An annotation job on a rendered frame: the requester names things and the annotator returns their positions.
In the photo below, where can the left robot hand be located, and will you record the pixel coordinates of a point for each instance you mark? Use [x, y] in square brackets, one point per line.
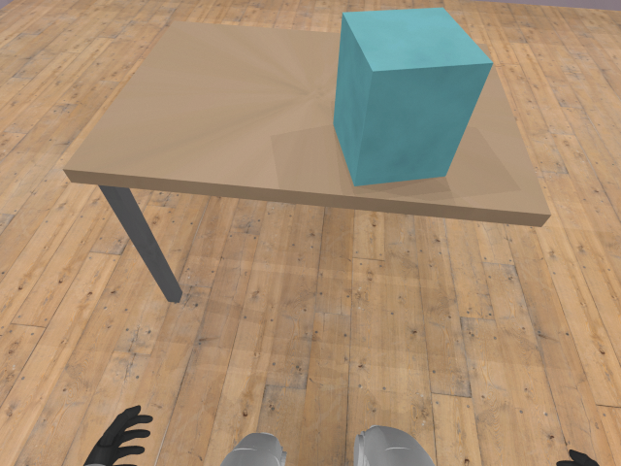
[107, 451]

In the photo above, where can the carton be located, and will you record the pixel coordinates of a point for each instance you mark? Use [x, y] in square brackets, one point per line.
[407, 84]

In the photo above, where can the table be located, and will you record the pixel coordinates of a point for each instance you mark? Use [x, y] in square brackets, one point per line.
[247, 112]

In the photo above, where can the robot thigh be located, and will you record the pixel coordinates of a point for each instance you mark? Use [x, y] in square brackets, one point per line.
[256, 449]
[388, 446]

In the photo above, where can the left robot thigh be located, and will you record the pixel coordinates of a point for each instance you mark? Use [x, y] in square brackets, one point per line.
[256, 449]

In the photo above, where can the right robot thigh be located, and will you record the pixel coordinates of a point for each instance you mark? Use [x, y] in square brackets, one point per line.
[388, 446]

